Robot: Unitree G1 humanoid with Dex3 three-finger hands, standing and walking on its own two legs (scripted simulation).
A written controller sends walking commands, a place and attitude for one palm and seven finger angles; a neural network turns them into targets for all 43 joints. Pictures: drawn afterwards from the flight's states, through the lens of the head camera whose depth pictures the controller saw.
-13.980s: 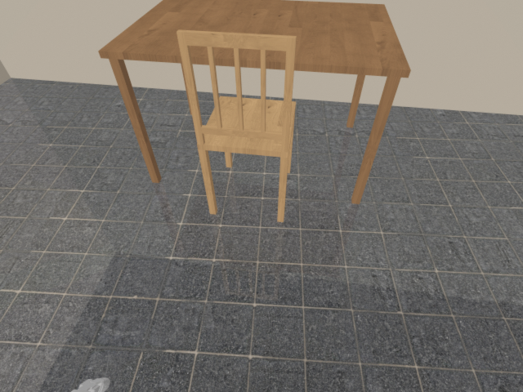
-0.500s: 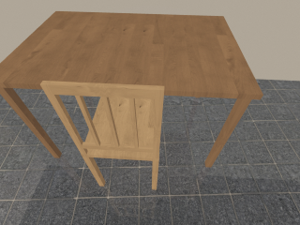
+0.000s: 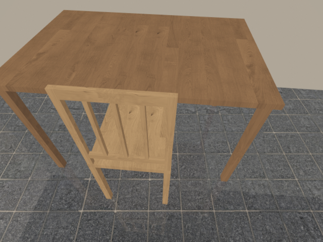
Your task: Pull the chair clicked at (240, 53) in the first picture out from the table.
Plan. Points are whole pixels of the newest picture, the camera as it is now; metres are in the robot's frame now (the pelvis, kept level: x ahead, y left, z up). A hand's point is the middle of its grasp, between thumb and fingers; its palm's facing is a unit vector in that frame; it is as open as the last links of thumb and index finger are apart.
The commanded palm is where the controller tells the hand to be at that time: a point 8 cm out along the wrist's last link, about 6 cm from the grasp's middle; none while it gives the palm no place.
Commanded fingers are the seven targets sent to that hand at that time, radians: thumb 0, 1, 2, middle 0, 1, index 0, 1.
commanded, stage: raise the hand toward the chair's back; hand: left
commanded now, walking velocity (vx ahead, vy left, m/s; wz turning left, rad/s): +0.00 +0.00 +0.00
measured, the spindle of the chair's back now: (121, 133) +0.47 +0.18 -0.08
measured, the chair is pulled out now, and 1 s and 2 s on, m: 0.00 0.00 0.00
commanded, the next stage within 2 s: none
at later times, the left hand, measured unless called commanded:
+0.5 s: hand out of the picture +0.11 +0.18 -0.07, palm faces +0.11 -0.99 -0.04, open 10.2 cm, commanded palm +0.12 +0.23 -0.06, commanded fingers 0.00 0.25 0.62 -0.13 -0.20 -0.13 -0.20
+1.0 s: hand (87, 228) +0.16 +0.20 -0.06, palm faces -0.04 -1.00 -0.06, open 14.6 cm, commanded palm +0.14 +0.26 -0.05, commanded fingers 0.00 -0.34 0.37 -0.08 -0.11 -0.08 -0.11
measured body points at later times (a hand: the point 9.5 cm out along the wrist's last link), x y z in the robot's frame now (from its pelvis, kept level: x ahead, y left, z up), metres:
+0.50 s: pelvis -0.06 -0.02 -0.10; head -0.01 +0.00 +0.34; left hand +0.10 +0.24 -0.07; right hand +0.18 -0.26 -0.14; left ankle +0.00 +0.11 -0.74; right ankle -0.04 -0.11 -0.74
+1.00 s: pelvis -0.06 +0.01 -0.10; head +0.01 +0.02 +0.35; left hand +0.16 +0.25 -0.05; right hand +0.10 -0.24 -0.18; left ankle +0.00 +0.11 -0.74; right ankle -0.04 -0.11 -0.74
